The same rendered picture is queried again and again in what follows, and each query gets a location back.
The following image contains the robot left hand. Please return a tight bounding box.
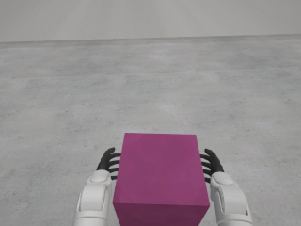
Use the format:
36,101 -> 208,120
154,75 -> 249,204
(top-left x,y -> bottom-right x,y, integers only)
96,147 -> 121,180

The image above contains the left robot forearm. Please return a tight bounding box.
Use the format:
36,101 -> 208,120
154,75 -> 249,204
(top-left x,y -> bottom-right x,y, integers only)
72,169 -> 112,226

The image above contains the carton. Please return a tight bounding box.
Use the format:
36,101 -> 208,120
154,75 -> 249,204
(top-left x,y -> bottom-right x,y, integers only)
112,133 -> 211,226

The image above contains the right robot forearm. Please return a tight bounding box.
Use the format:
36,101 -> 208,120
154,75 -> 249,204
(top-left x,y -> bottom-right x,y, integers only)
210,171 -> 253,226

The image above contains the robot right hand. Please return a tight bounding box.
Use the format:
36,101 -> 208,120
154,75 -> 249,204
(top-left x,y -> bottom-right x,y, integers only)
200,149 -> 224,183

